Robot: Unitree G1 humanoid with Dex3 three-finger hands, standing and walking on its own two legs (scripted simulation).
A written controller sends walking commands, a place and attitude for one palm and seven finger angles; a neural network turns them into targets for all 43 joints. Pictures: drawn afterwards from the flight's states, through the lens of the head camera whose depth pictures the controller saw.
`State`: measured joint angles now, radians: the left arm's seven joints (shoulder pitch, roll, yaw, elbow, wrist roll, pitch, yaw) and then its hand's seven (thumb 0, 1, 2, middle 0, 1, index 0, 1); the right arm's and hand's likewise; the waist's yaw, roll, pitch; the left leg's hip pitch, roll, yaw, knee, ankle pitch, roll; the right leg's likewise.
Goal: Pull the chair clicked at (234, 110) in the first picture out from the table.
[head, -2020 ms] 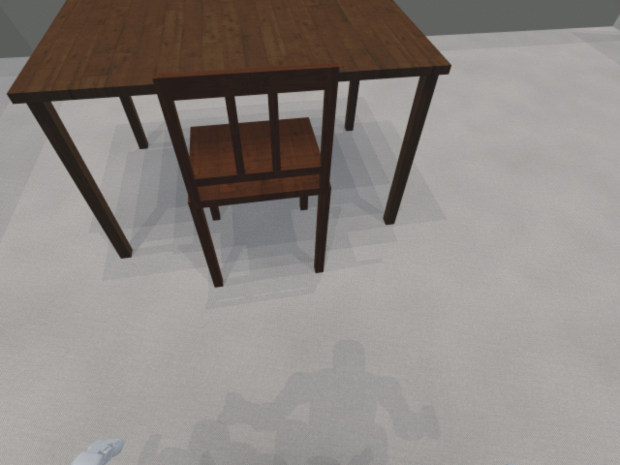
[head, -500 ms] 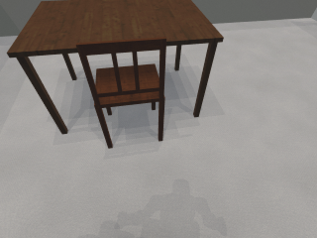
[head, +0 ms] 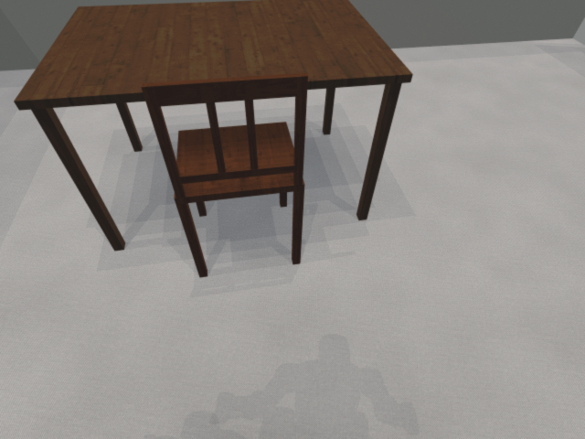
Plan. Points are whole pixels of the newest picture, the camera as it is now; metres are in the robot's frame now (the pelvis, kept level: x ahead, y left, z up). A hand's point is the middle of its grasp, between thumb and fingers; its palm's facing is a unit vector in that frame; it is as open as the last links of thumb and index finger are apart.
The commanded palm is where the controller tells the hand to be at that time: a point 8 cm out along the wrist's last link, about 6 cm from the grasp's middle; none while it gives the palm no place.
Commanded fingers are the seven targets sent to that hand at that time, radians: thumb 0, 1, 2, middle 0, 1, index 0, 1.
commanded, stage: look at it before walking up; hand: left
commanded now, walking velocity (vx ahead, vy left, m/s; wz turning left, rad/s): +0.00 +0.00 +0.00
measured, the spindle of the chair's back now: (216, 138) +0.88 +0.27 -0.12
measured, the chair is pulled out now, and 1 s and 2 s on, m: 0.00 0.00 0.00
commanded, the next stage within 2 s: walk to a spot facing it in 0.62 s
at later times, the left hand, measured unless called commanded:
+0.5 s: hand out of the picture +0.06 +0.25 -0.16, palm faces -0.02 -0.95 -0.33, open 7.4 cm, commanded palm none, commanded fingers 0.00 0.90 0.90 -0.20 -0.30 -0.20 -0.30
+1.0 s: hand out of the picture +0.04 +0.22 -0.17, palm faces -0.09 -0.95 -0.30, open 7.4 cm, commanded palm none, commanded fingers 0.00 0.90 0.90 -0.20 -0.30 -0.20 -0.30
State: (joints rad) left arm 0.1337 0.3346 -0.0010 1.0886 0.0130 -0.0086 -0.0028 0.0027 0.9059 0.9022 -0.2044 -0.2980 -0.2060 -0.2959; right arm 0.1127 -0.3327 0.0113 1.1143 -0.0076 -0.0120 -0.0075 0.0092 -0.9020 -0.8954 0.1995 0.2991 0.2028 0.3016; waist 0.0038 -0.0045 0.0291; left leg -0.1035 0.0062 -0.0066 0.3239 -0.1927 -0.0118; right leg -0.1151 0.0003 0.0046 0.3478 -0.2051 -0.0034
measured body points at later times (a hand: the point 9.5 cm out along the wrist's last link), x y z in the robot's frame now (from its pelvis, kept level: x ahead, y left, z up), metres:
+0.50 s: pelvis -0.01 +0.00 +0.00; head -0.01 +0.00 +0.45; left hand +0.06 +0.30 -0.13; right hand +0.06 -0.29 -0.13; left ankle -0.01 +0.13 -0.75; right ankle -0.01 -0.12 -0.75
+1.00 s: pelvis -0.02 +0.00 -0.01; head -0.01 -0.01 +0.44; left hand +0.05 +0.27 -0.15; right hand +0.03 -0.28 -0.15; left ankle -0.01 +0.13 -0.75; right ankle -0.01 -0.11 -0.75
